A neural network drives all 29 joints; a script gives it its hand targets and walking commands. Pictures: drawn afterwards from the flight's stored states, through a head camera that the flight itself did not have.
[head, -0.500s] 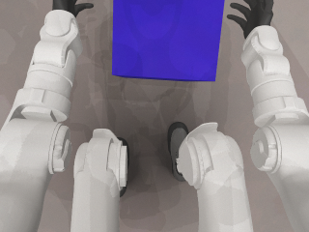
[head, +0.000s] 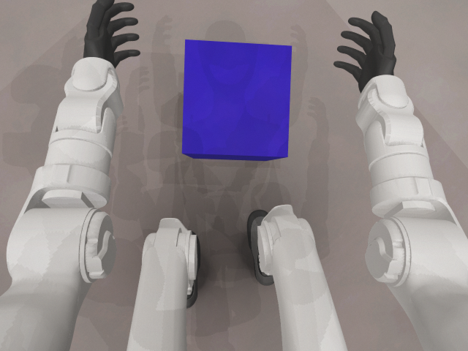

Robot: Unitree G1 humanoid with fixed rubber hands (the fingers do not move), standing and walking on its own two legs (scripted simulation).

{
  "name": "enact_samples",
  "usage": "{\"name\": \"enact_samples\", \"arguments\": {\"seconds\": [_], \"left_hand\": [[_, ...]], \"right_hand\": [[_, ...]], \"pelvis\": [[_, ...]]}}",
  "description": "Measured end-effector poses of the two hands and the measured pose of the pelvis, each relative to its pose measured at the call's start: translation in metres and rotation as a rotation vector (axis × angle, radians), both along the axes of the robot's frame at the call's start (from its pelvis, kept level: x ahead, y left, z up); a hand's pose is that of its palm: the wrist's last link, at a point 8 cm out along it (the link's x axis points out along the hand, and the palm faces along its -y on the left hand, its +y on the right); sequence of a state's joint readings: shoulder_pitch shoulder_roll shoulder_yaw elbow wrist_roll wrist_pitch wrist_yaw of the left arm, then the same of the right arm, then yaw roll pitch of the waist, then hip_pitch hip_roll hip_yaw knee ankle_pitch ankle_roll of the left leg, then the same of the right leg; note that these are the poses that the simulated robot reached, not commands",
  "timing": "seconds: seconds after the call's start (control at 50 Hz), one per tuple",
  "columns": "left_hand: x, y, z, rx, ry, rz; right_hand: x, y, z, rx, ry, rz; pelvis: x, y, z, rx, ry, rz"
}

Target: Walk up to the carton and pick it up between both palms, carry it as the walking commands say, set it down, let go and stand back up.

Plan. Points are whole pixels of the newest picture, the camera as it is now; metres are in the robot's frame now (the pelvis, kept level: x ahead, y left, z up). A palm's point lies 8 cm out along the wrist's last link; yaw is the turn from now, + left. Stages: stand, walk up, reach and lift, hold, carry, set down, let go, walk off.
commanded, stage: set down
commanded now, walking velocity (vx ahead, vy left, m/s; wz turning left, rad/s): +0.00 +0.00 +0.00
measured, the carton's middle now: (233, 112) +0.51 -0.05 -0.37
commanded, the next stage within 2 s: let go in 0.64 s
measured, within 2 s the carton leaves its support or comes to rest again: neither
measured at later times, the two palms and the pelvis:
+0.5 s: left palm out of the picture +0.54 +0.14 +0.04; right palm out of the picture +0.49 -0.25 +0.04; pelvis +0.03 +0.00 +0.14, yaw +0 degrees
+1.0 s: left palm out of the picture +0.45 +0.17 +0.10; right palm out of the picture +0.42 -0.26 +0.10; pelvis +0.07 -0.01 +0.21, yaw -1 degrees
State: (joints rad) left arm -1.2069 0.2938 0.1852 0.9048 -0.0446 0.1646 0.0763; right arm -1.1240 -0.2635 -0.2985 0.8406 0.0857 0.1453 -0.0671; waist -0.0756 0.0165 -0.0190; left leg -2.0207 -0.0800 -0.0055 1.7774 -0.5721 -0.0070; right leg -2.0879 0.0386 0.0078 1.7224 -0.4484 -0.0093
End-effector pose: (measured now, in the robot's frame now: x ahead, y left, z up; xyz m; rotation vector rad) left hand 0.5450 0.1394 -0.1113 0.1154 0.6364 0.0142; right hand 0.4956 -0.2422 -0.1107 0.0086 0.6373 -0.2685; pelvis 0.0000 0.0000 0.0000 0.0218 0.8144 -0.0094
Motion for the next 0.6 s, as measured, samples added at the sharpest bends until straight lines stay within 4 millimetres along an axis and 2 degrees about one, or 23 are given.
{"name": "enact_samples", "arguments": {"seconds": [0.18,0.44,0.6], "left_hand": [[0.000,0.001,0.051,-0.005,-0.005,-0.009],[-0.001,0.002,0.136,-0.013,-0.003,-0.019],[-0.002,0.001,0.177,-0.012,0.006,-0.024]], "right_hand": [[-0.004,-0.006,0.054,-0.001,-0.005,-0.001],[-0.007,-0.008,0.138,0.008,-0.011,0.015],[-0.009,-0.005,0.176,0.007,-0.002,0.022]], "pelvis": [[0.009,0.000,0.048,-0.006,0.010,0.001],[0.024,0.001,0.124,-0.004,-0.023,-0.004],[0.034,0.000,0.164,-0.005,-0.049,-0.002]]}}
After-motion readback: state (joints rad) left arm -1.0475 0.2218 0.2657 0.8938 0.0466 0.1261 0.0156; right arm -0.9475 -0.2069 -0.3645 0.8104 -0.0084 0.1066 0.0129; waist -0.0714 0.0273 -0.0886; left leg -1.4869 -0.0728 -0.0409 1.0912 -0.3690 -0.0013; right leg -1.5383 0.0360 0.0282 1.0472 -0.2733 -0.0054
